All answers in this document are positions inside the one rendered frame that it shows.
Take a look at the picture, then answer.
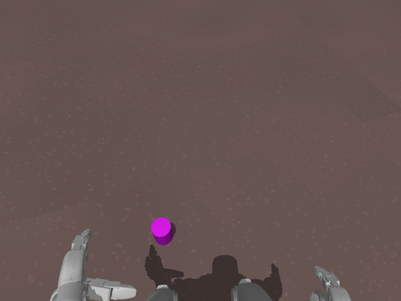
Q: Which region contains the can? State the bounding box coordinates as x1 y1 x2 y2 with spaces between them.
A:
151 217 173 245

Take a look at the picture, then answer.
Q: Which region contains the left robot arm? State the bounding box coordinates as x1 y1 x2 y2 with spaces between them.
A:
50 282 88 301

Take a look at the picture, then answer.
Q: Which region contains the left robot hand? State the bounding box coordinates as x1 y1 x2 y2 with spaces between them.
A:
58 229 137 301

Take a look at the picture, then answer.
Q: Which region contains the right robot hand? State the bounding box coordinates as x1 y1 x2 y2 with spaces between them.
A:
310 266 351 301

